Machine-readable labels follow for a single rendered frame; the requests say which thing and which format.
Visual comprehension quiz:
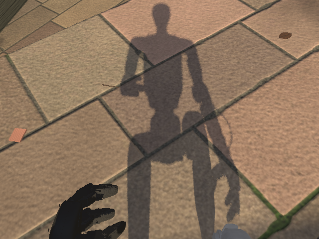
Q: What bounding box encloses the right robot shin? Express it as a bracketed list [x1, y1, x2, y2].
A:
[221, 223, 238, 232]

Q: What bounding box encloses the left robot hand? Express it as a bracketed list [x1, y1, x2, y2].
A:
[48, 183, 127, 239]

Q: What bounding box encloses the right robot thigh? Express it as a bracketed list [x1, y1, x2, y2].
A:
[212, 228, 251, 239]

